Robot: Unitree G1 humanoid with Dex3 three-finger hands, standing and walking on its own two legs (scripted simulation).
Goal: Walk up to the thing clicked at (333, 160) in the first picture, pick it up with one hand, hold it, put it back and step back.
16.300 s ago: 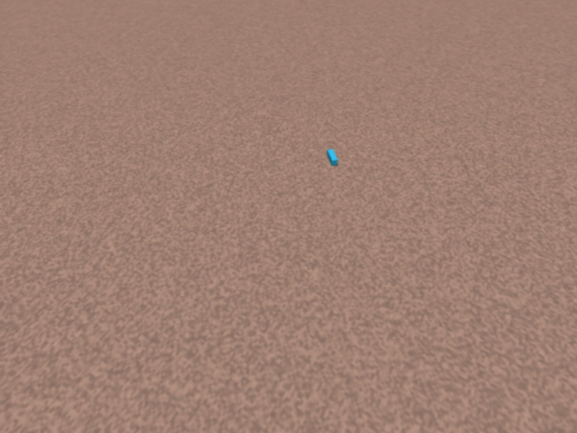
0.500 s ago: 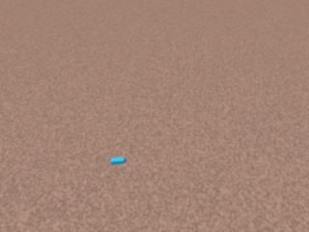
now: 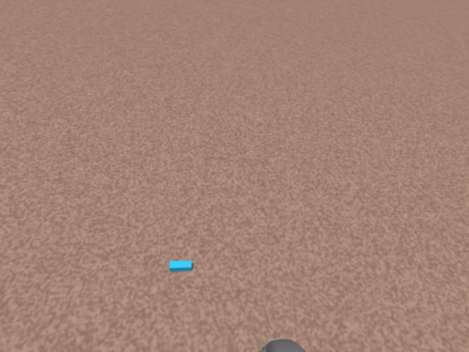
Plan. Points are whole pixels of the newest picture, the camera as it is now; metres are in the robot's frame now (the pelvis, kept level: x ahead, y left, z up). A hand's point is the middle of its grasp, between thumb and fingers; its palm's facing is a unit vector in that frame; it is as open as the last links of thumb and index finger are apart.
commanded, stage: walk up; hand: left
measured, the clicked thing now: (180, 266) +0.60 +0.19 -0.76
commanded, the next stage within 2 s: none
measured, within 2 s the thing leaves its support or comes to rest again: neither
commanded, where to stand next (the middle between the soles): +0.22 -0.05 m, yaw +0 degrees
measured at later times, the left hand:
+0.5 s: hand (141, 294) +0.26 +0.19 -0.13, palm faces -0.05 -0.93 -0.36, open 7.4 cm
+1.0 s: hand (138, 306) +0.25 +0.20 -0.17, palm faces -0.03 -0.93 -0.38, open 7.4 cm
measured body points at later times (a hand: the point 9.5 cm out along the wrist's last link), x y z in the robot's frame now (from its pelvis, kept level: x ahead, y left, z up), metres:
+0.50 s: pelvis +0.17 -0.06 +0.00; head +0.20 -0.08 +0.44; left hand +0.27 +0.24 -0.11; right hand +0.22 -0.38 -0.13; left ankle +0.18 +0.10 -0.67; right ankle +0.20 -0.16 -0.74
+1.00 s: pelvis +0.18 -0.06 -0.02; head +0.21 -0.06 +0.43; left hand +0.25 +0.25 -0.14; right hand +0.31 -0.36 -0.13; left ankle +0.26 +0.07 -0.73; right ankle +0.16 -0.20 -0.74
